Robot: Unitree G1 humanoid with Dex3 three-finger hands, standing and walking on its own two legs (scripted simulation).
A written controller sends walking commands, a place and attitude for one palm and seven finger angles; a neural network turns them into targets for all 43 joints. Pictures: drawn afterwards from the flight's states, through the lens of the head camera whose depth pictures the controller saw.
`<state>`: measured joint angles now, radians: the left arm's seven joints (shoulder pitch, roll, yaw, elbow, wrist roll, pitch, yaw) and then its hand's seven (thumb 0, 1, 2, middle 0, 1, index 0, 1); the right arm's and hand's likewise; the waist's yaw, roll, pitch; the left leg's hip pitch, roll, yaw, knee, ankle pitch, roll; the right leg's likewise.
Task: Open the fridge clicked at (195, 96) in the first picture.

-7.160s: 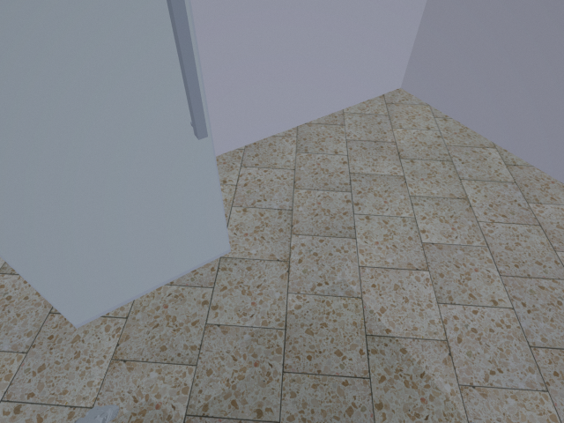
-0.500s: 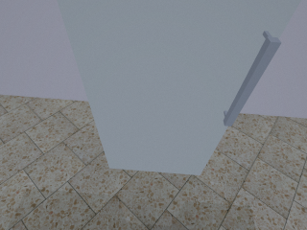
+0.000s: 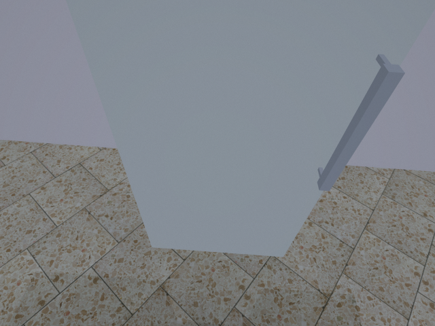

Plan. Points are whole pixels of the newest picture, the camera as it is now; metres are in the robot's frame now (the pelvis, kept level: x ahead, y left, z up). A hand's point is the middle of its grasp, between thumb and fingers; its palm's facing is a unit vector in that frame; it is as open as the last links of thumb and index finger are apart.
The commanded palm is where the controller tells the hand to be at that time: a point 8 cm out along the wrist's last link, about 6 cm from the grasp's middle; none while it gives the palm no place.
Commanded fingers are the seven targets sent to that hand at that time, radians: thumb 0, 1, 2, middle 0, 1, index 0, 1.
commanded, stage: come to a stop and stand still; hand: right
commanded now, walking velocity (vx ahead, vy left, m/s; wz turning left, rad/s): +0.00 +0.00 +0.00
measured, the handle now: (347, 133) +0.50 -0.25 +0.10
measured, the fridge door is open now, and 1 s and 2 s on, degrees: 0 0 0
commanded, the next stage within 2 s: look again from close up in 0.20 s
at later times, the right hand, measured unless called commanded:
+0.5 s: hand out of the picture +0.00 -0.18 -0.17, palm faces +0.03 +0.97 -0.22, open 7.4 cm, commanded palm none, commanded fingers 0.00 -0.90 -0.90 0.20 0.30 0.20 0.30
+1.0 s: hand out of the picture -0.02 -0.17 -0.17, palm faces +0.04 +0.98 -0.20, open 7.4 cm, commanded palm none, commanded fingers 0.00 -0.90 -0.90 0.20 0.30 0.20 0.30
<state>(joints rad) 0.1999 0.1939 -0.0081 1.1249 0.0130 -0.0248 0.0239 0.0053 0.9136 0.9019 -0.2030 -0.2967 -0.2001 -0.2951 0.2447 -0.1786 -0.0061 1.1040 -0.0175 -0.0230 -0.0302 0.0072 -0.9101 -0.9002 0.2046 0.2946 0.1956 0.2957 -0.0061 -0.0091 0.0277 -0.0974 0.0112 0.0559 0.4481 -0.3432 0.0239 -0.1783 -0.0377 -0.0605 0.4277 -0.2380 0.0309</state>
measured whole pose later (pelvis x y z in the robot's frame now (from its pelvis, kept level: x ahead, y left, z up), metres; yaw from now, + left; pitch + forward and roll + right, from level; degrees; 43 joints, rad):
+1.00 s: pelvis +0.00 +0.00 +0.00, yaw +0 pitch -1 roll -1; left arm 0.25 0.15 -0.01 1.17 0.01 -0.02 0.03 0.01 0.92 0.90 -0.20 -0.30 -0.20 -0.30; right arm 0.30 -0.15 0.00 1.13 -0.01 -0.02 -0.04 0.01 -0.91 -0.90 0.20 0.29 0.20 0.30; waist -0.01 0.00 0.04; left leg -0.07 0.00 0.06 0.40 -0.31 0.02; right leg -0.16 -0.04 -0.06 0.40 -0.22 0.03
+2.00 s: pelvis +0.04 -0.05 -0.01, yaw +0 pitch -2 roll -2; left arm 0.28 0.11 0.02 1.11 0.01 -0.01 0.04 0.01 0.92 0.90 -0.21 -0.30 -0.20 -0.30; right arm 0.16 -0.16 -0.04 1.03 -0.02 0.01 -0.04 0.01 -0.92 -0.90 0.20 0.29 0.19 0.30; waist 0.02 0.01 0.09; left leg -0.26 0.04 0.05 0.56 -0.25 0.01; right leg -0.17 0.01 -0.15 0.50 -0.31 -0.04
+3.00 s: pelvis +0.06 -0.05 +0.00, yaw -2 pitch -1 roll +0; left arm 0.30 0.10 -0.02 1.17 0.01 -0.04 0.04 0.01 0.92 0.90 -0.20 -0.30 -0.20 -0.30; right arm 0.30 -0.12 0.00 1.15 -0.01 -0.02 -0.04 0.01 -0.92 -0.90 0.20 0.29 0.19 0.30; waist -0.01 0.02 0.04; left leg -0.16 0.02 0.09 0.40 -0.23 0.01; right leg -0.09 0.00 -0.11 0.36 -0.26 -0.02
